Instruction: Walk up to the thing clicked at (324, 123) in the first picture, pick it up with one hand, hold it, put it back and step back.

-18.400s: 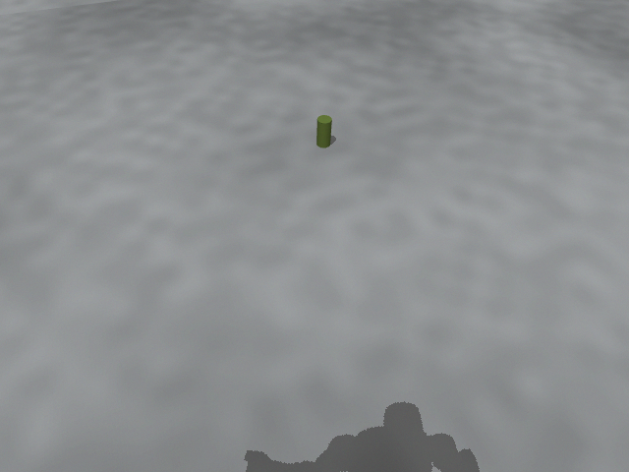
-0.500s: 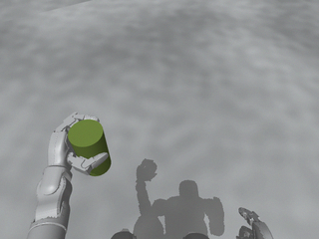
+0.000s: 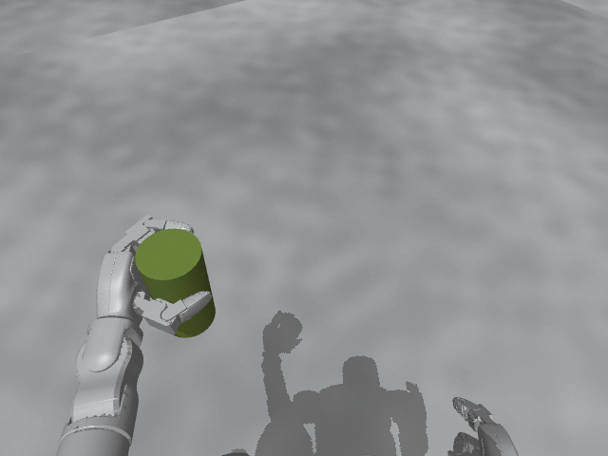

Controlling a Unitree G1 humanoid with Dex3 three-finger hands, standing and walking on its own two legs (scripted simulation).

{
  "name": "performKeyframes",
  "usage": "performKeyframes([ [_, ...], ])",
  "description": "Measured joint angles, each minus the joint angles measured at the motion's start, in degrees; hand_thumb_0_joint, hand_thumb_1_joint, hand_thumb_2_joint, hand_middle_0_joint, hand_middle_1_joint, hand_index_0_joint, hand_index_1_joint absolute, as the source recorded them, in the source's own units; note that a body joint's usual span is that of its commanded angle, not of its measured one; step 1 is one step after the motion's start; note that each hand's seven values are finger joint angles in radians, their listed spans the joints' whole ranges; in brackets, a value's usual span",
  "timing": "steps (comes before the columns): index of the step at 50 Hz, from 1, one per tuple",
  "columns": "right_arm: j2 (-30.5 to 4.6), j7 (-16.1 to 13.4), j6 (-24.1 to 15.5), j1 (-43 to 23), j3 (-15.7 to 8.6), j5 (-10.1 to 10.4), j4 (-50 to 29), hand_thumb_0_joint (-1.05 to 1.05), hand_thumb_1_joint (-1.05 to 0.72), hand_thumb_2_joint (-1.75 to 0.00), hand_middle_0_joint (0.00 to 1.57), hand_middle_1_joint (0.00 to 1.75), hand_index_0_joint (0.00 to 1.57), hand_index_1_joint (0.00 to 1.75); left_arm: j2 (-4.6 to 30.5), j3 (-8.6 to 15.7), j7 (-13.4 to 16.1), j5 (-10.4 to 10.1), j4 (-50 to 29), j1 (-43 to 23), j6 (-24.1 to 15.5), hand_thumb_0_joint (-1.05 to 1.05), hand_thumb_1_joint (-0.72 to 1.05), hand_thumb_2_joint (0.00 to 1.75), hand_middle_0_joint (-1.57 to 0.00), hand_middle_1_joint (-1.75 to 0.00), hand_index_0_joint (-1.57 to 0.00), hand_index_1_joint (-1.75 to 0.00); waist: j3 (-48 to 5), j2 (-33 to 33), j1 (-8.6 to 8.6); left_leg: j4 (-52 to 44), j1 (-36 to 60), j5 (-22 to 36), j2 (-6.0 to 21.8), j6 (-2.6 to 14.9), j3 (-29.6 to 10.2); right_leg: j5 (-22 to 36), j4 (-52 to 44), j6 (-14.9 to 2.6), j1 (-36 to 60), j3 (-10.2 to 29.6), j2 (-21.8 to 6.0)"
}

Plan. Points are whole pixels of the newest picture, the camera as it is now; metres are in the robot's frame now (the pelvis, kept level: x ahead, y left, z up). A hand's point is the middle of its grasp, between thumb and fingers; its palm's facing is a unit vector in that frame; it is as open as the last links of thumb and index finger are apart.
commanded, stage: hold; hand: left
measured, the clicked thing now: (180, 287) +0.33 +0.16 +0.03
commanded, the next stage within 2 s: none
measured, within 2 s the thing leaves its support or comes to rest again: neither
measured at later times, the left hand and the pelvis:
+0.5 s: hand (175, 280) +0.32 +0.16 +0.06, palm faces +0.01 -1.00 +0.02, open 10.5 cm; pelvis -0.01 +0.00 +0.00, yaw +0 degrees
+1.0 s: hand (175, 279) +0.32 +0.16 +0.06, palm faces +0.01 -1.00 +0.02, open 10.4 cm; pelvis -0.01 +0.00 +0.00, yaw +0 degrees
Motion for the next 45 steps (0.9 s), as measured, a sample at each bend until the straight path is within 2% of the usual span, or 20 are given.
performKeyframes([
  [45, -0.20, 0.64, -0.50, 0.24, -0.20, -0.06, 0.87, 0.01, -0.91, -0.91, 0.20, 0.30, 0.20, 0.30, -0.10, -0.46, -0.64, 0.11, 2.80, -0.80, -1.73, 0.01, -0.43, 1.09, -0.73, -1.04, -0.69, -1.01, 0.70, -0.09, 0.08, -1.68, 1.37, 1.17, -0.23, 0.20, 0.12, 1.20, -1.69, 0.14, 1.35, 0.12, -0.14],
])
